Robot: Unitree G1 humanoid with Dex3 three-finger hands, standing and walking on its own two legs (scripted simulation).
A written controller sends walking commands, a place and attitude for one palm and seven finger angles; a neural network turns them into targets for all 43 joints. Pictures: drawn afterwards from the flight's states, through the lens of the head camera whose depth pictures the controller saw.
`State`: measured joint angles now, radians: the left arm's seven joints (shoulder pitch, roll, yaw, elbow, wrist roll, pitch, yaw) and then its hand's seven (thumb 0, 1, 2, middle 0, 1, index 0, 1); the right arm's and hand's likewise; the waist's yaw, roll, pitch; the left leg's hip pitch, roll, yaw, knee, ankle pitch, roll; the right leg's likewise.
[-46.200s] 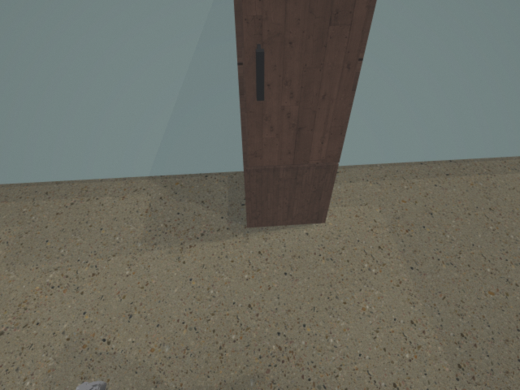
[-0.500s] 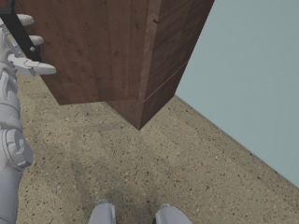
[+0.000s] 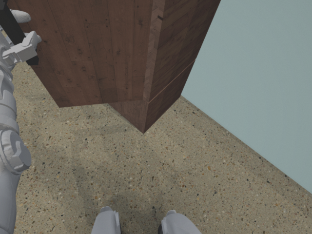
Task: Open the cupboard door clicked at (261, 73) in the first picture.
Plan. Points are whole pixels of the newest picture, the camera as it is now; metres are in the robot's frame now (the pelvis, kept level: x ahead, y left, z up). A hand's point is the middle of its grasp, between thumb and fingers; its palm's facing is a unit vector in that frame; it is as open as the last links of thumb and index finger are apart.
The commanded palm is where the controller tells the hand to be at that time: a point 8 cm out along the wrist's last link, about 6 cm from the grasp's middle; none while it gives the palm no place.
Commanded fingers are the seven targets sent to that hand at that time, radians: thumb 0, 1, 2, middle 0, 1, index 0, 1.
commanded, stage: close the thumb around the handle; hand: left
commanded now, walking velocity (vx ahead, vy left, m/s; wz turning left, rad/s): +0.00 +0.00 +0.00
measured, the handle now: (19, 31) +0.58 +0.26 +0.11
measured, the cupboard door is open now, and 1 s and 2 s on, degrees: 51 79 100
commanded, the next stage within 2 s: pull the door open along its arc in 0.12 s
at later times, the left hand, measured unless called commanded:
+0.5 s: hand (29, 49) +0.53 +0.23 +0.11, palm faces +0.07 -1.00 +0.00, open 5.6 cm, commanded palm +0.48 +0.28 +0.11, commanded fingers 0.00 0.90 0.90 -0.40 -1.35 -0.40 -1.35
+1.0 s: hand (59, 96) +0.40 +0.16 +0.11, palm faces +0.41 -0.91 +0.04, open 6.0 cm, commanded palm +0.34 +0.21 +0.11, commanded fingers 0.00 0.90 0.90 -0.40 -1.35 -0.40 -1.35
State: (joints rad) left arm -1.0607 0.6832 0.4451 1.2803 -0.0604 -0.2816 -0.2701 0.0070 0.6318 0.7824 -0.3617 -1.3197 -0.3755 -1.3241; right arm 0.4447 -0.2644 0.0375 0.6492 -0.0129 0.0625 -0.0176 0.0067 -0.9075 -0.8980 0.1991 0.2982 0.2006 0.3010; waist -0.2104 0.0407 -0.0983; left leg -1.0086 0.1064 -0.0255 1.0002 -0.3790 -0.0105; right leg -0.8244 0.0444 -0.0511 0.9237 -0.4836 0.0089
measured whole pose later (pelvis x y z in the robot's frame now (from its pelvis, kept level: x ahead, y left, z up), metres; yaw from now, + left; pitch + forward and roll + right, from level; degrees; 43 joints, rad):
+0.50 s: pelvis +0.01 +0.00 +0.00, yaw -1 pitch +21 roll -4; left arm -0.92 0.64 0.48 1.16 -0.09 -0.28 -0.30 0.01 0.75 0.80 -0.36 -1.35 -0.37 -1.35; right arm 0.44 -0.27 0.03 0.61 0.00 0.09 -0.01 0.01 -0.91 -0.90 0.20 0.30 0.20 0.30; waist -0.19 0.04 -0.11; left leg -0.96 0.11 0.00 0.98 -0.39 -0.01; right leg -0.79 0.05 -0.02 0.91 -0.48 0.01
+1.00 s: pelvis +0.02 -0.01 +0.02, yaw +1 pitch +12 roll -1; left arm -0.28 0.07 0.20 0.38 -0.08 -0.16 0.31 -0.01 0.69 0.74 -0.35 -1.33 -0.35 -1.32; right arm 0.24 -0.21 -0.01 0.54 -0.02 0.07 0.03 0.01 -0.91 -0.90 0.20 0.30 0.20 0.30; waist -0.04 0.04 -0.16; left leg -0.68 0.08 0.03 0.85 -0.37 -0.03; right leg -0.54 0.01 -0.01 0.83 -0.50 0.00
